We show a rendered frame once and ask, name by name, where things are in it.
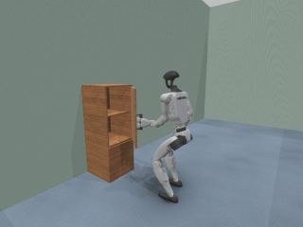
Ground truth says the handle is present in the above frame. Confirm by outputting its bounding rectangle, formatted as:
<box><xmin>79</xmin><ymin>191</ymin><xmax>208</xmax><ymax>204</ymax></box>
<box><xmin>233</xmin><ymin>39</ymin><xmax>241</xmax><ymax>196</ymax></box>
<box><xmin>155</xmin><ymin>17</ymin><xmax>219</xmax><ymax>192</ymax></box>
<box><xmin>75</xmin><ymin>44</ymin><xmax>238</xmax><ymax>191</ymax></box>
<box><xmin>137</xmin><ymin>113</ymin><xmax>143</xmax><ymax>131</ymax></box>

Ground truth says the robot shin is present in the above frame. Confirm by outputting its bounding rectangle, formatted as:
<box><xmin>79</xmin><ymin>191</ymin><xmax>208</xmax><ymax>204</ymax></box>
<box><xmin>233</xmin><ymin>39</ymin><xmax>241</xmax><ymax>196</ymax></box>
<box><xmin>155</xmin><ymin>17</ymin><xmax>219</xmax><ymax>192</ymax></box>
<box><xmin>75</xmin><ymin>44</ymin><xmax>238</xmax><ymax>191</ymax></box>
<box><xmin>164</xmin><ymin>151</ymin><xmax>179</xmax><ymax>182</ymax></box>
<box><xmin>151</xmin><ymin>161</ymin><xmax>174</xmax><ymax>197</ymax></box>

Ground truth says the robot left shin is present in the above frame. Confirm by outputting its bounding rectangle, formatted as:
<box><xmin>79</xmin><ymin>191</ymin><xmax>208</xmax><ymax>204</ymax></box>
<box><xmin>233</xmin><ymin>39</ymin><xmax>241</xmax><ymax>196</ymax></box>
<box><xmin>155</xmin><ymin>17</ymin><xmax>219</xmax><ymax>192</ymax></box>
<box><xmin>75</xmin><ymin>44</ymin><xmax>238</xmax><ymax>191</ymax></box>
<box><xmin>151</xmin><ymin>161</ymin><xmax>174</xmax><ymax>197</ymax></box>

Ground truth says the right robot forearm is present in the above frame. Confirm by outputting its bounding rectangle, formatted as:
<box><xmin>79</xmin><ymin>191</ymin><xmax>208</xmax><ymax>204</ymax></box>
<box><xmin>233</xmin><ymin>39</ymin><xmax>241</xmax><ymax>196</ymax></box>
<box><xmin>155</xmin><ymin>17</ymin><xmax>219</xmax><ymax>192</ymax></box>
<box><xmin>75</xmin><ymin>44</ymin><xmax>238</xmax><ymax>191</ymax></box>
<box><xmin>183</xmin><ymin>116</ymin><xmax>192</xmax><ymax>126</ymax></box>

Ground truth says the robot right shin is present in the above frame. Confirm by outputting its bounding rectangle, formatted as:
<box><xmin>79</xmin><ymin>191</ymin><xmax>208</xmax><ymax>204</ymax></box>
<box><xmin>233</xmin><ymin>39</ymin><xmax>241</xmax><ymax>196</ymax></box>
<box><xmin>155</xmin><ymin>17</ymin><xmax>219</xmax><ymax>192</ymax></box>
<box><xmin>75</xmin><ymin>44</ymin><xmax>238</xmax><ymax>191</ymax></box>
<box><xmin>164</xmin><ymin>151</ymin><xmax>179</xmax><ymax>182</ymax></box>

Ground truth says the robot right upper arm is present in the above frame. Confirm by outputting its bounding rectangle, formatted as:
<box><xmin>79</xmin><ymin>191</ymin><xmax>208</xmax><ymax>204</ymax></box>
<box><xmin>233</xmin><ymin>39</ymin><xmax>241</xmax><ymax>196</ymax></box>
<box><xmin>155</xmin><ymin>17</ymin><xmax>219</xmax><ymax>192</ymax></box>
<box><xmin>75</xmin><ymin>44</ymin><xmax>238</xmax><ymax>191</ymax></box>
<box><xmin>184</xmin><ymin>92</ymin><xmax>193</xmax><ymax>118</ymax></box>

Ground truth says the robot left upper arm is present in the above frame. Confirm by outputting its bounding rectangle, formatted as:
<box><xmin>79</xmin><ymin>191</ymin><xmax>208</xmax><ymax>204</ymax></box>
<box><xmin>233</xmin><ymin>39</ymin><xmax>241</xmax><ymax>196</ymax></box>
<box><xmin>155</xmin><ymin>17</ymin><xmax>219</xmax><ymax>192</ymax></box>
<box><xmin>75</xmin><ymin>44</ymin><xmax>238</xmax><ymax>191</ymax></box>
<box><xmin>160</xmin><ymin>93</ymin><xmax>172</xmax><ymax>123</ymax></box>

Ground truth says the left robot hand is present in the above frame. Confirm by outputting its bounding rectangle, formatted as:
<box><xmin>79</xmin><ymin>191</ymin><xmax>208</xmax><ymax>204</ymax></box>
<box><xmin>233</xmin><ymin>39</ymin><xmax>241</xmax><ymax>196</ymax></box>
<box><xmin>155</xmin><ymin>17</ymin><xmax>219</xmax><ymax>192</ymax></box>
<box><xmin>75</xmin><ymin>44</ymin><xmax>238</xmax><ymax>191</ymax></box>
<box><xmin>136</xmin><ymin>117</ymin><xmax>150</xmax><ymax>128</ymax></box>

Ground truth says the cupboard door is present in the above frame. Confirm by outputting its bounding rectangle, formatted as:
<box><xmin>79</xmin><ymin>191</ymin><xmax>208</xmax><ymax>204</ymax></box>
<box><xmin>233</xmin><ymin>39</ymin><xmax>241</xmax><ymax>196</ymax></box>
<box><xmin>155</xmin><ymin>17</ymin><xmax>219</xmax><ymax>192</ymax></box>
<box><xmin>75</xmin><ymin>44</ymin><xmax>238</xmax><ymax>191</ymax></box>
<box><xmin>131</xmin><ymin>87</ymin><xmax>137</xmax><ymax>148</ymax></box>

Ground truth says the left robot forearm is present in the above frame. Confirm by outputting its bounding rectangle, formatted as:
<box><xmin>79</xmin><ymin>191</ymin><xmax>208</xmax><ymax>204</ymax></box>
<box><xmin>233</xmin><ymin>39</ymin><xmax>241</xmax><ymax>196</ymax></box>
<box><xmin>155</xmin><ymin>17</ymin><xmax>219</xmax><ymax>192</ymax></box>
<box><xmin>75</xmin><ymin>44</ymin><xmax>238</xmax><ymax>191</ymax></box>
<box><xmin>149</xmin><ymin>115</ymin><xmax>165</xmax><ymax>128</ymax></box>

